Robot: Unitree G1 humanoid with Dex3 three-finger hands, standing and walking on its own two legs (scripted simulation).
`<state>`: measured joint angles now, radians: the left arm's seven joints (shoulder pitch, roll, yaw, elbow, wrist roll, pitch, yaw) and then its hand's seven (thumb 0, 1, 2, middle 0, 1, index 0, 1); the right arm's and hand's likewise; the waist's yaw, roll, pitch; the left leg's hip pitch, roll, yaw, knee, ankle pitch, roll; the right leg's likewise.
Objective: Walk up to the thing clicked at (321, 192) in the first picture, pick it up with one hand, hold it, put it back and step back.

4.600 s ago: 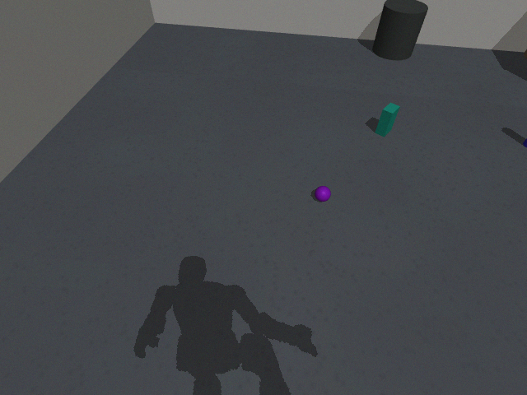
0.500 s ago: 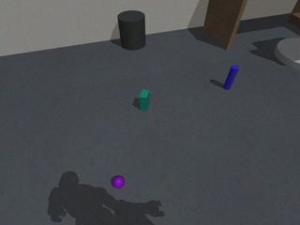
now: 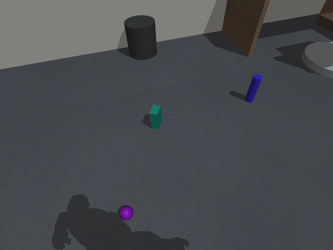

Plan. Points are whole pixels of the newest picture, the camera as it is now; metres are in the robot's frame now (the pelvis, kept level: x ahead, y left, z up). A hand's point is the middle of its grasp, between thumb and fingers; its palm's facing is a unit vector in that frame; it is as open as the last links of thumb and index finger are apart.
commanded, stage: walk up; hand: left
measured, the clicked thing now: (126, 212) +0.44 +0.26 -0.73
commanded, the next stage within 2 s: none
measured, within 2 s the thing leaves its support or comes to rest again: neither
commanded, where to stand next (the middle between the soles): +0.01 +0.03 m, yaw -1 degrees
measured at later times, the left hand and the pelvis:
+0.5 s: hand out of the picture +0.16 +0.28 -0.17, palm faces -0.02 -0.93 -0.35, open 7.4 cm; pelvis +0.02 +0.02 -0.02, yaw -1 degrees
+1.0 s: hand out of the picture -0.02 +0.30 -0.12, palm faces +0.08 -0.89 -0.45, open 7.4 cm; pelvis -0.03 +0.01 +0.00, yaw +2 degrees
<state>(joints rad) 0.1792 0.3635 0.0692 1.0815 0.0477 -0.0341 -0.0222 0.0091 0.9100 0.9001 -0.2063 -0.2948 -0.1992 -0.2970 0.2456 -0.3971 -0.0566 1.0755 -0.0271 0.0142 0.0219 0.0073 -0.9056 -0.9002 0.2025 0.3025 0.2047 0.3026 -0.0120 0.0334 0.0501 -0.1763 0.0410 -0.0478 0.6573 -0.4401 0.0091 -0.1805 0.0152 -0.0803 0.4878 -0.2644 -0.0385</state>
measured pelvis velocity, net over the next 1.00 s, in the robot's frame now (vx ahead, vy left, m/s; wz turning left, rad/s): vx -0.03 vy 0.01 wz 0.04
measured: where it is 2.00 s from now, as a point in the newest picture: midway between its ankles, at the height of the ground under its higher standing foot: outside the picture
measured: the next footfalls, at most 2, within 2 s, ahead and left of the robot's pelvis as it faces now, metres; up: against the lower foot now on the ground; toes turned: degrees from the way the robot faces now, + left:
left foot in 0.30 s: +0.15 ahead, +0.15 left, +0.00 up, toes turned -1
right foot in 0.64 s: -0.02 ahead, -0.11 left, +0.00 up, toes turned -1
